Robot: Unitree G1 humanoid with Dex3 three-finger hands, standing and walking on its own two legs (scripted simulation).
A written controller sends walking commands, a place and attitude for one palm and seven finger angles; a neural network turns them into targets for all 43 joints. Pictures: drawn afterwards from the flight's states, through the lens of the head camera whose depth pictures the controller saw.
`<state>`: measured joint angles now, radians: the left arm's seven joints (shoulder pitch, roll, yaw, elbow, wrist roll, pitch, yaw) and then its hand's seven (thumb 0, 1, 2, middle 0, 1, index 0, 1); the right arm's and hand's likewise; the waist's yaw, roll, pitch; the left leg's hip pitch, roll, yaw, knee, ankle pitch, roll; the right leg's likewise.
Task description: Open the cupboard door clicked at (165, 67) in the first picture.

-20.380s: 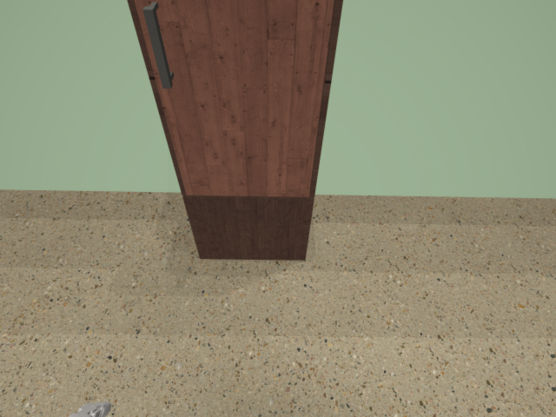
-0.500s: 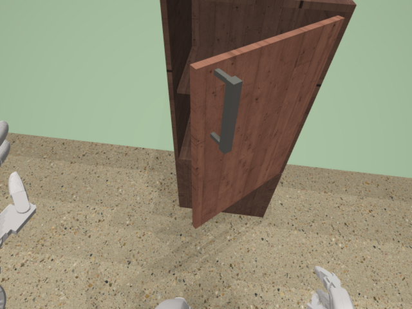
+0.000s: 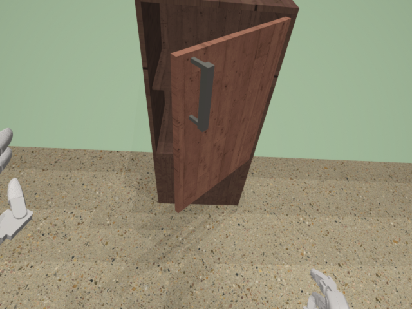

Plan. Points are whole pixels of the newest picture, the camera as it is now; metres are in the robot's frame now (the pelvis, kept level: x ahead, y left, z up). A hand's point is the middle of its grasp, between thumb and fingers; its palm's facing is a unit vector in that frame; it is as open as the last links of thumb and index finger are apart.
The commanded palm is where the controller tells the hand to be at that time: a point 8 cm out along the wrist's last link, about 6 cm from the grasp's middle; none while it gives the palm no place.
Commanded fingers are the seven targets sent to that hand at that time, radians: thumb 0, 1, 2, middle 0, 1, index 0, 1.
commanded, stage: stop stepping back and stand still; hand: left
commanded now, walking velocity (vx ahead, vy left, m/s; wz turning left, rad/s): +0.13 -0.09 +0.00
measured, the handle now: (199, 96) +0.52 +0.05 +0.16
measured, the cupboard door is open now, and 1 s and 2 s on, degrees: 43 43 43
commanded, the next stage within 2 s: let the arm hang, fingers relaxed in 0.66 s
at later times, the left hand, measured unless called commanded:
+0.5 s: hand out of the picture +0.11 +0.26 +0.17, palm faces +0.47 -0.78 -0.42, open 7.4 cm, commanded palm +0.05 +0.30 +0.18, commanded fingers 0.00 0.90 0.90 -0.20 -0.30 -0.20 -0.30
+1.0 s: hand out of the picture +0.02 +0.21 -0.15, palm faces +0.07 -0.98 -0.20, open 7.4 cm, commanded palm none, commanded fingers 0.00 0.90 0.90 -0.20 -0.30 -0.20 -0.30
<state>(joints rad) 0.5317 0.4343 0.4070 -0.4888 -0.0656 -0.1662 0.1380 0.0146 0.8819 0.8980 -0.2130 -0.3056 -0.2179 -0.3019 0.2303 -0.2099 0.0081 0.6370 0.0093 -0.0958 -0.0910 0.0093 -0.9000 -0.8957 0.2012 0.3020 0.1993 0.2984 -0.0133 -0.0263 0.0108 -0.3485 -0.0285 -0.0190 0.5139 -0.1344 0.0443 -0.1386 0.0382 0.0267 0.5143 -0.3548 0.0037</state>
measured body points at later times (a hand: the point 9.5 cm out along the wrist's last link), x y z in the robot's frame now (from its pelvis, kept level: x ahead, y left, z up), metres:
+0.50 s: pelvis -0.07 -0.01 +0.00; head -0.10 +0.01 +0.45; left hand +0.08 +0.30 +0.19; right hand +0.08 -0.22 -0.08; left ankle +0.02 +0.10 -0.73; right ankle -0.09 -0.08 -0.72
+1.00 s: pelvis -0.07 +0.03 -0.01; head -0.06 +0.03 +0.44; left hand +0.02 +0.26 -0.13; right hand +0.06 -0.21 -0.14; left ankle -0.06 +0.15 -0.73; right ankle -0.08 -0.08 -0.73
